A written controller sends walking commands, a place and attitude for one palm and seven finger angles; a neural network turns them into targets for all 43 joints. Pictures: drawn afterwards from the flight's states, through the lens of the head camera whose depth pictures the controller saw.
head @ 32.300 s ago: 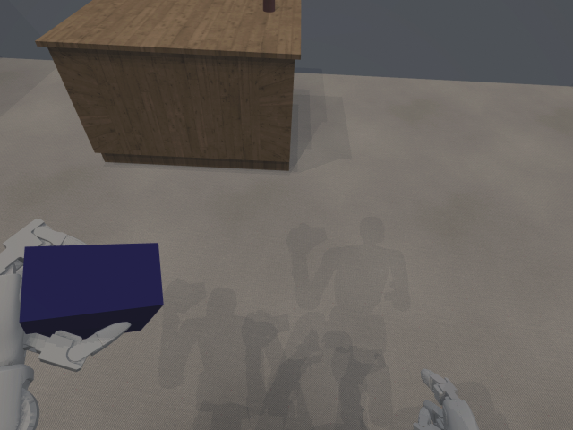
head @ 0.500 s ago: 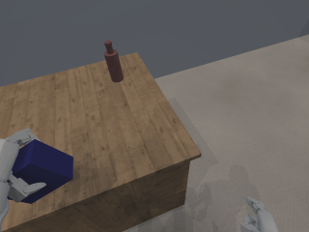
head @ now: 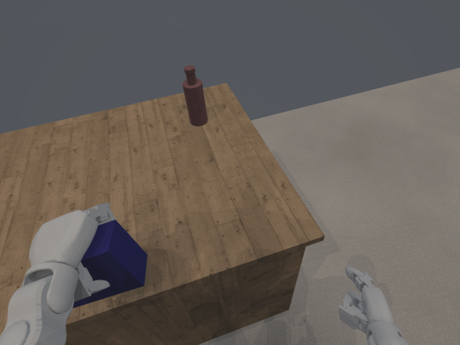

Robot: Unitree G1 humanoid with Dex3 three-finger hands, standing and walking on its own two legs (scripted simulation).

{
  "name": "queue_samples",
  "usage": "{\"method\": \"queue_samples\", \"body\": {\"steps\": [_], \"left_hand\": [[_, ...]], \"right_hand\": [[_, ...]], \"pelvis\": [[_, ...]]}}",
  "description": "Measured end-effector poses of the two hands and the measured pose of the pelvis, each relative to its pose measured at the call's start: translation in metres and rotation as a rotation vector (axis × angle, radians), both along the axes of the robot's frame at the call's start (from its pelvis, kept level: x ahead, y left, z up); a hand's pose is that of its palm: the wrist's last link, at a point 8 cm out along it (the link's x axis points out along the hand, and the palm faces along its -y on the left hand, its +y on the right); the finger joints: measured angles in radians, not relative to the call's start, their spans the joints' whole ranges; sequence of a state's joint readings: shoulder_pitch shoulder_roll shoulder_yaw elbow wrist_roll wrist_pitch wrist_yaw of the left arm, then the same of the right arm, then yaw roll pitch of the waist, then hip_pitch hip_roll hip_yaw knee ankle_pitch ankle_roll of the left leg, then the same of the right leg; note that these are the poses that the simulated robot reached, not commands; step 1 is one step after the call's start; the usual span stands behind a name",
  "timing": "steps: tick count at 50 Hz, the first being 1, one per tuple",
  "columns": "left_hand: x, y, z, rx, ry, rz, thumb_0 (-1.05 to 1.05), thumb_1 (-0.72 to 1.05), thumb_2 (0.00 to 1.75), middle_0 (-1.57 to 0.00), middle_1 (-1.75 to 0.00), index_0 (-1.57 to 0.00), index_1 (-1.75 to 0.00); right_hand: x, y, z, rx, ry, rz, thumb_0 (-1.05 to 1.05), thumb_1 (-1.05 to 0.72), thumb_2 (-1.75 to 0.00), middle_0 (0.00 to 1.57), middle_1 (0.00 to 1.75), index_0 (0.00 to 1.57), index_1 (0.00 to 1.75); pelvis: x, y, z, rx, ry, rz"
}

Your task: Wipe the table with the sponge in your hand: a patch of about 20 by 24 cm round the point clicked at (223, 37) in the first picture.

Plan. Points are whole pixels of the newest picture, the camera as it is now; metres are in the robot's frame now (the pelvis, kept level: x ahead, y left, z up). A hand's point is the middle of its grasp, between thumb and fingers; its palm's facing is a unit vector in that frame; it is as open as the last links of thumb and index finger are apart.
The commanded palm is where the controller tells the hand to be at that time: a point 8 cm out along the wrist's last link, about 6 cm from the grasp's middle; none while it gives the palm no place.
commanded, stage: turn the palm down, sponge in hand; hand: left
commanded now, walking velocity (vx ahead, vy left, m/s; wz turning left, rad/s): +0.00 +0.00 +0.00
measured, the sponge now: (99, 270) +0.21 +0.27 +0.03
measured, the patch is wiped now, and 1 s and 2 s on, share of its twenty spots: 0.00 0.00 0.00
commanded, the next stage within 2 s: move the sponge above the wiping area in 0.70 s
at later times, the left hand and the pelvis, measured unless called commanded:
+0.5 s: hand (84, 235) +0.24 +0.28 +0.10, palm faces +0.03 -0.07 -1.00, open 10.1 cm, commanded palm +0.20 +0.29 +0.16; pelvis +0.01 +0.01 +0.01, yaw +0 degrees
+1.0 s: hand (70, 234) +0.23 +0.30 +0.10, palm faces +0.09 -0.08 -0.99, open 10.1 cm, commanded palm +0.20 +0.28 +0.15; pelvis +0.01 -0.01 +0.01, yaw -1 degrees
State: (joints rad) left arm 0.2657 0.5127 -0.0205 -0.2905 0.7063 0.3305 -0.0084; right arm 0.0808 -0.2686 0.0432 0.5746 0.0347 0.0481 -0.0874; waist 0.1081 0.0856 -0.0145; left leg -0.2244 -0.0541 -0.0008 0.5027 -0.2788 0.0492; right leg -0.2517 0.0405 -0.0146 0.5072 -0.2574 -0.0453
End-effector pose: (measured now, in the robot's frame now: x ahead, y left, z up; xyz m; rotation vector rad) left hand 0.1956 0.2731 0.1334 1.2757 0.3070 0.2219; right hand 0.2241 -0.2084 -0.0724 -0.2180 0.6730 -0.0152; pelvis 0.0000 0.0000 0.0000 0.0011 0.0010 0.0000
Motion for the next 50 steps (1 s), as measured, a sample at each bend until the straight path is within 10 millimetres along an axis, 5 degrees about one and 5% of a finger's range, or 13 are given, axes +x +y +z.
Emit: {"method": "queue_samples", "body": {"steps": [4,9,13,19,23,28,32,38,42,47,50], "left_hand": [[0.004,-0.009,0.014,0.098,-0.086,-0.098,-0.01,-0.52,1.07,-0.74,-1.35,-0.75,-1.35],[0.01,0.026,0.035,0.18,-0.173,0.08,0.0,-0.52,1.07,-0.74,-1.35,-0.75,-1.35],[0.01,0.044,0.029,0.159,-0.095,0.229,0.0,-0.52,1.07,-0.74,-1.35,-0.75,-1.35],[0.013,0.015,-0.002,0.119,0.074,0.101,0.0,-0.52,1.07,-0.73,-1.35,-0.74,-1.36],[0.017,0.001,0.006,0.176,0.018,-0.019,0.0,-0.52,1.07,-0.74,-1.35,-0.75,-1.35],[0.02,0.019,0.03,0.229,-0.111,0.066,0.0,-0.53,1.07,-0.74,-1.35,-0.75,-1.35],[0.019,0.031,0.028,0.181,-0.081,0.195,0.0,-0.52,1.08,-0.74,-1.35,-0.75,-1.35],[0.02,0.007,0.0,0.13,0.079,0.106,0.0,-0.52,1.08,-0.74,-1.35,-0.74,-1.36],[0.02,-0.008,0.008,0.175,0.022,-0.006,0.0,-0.53,1.08,-0.74,-1.35,-0.75,-1.35],[0.017,0.007,0.028,0.225,-0.093,0.064,0.0,-0.53,1.08,-0.74,-1.35,-0.75,-1.35],[0.013,0.021,0.023,0.198,-0.067,0.17,0.0,-0.53,1.08,-0.74,-1.35,-0.75,-1.35]], "right_hand": [[0.005,0.01,0.003,-0.003,0.009,0.024,0.02,-0.9,-0.9,0.2,0.29,0.2,0.3],[0.011,0.018,0.001,0.035,0.04,0.033,0.02,-0.9,-0.9,0.2,0.29,0.2,0.3],[0.017,0.021,0.0,0.057,0.04,0.037,0.02,-0.9,-0.9,0.2,0.29,0.2,0.3],[0.027,0.023,0.003,0.041,0.018,0.058,0.02,-0.9,-0.9,0.2,0.29,0.2,0.3],[0.028,0.024,0.005,0.019,0.027,0.074,0.02,-0.91,-0.9,0.2,0.29,0.2,0.3],[0.028,0.022,0.005,0.037,0.043,0.07,0.02,-0.9,-0.9,0.2,0.29,0.2,0.3],[0.029,0.018,0.004,0.056,0.043,0.056,0.02,-0.9,-0.9,0.2,0.29,0.2,0.3],[0.032,0.011,0.004,0.041,0.028,0.051,0.02,-0.9,-0.9,0.2,0.29,0.2,0.3],[0.029,0.008,0.004,0.021,0.033,0.054,0.02,-0.91,-0.9,0.2,0.29,0.2,0.3],[0.023,0.004,0.003,0.041,0.046,0.043,0.02,-0.91,-0.9,0.2,0.29,0.2,0.3],[0.021,0.001,0.003,0.054,0.051,0.031,0.02,-0.9,-0.9,0.2,0.29,0.2,0.3]], "pelvis": [[0.003,0.003,0.002,-0.004,-0.003,-0.007],[0.006,0.005,0.003,-0.006,-0.007,-0.006],[0.006,0.008,0.005,-0.006,-0.011,0.004],[0.007,0.011,0.006,-0.003,-0.008,0.008],[0.01,0.009,0.006,-0.002,-0.015,-0.004],[0.013,0.004,0.007,-0.005,-0.021,-0.007],[0.013,0.004,0.008,-0.004,-0.021,0.0],[0.01,0.003,0.008,0.0,-0.016,0.001],[0.012,0.0,0.007,0.002,-0.021,-0.01],[0.014,-0.005,0.007,0.001,-0.027,-0.016],[0.012,-0.007,0.007,0.002,-0.028,-0.011]]}}
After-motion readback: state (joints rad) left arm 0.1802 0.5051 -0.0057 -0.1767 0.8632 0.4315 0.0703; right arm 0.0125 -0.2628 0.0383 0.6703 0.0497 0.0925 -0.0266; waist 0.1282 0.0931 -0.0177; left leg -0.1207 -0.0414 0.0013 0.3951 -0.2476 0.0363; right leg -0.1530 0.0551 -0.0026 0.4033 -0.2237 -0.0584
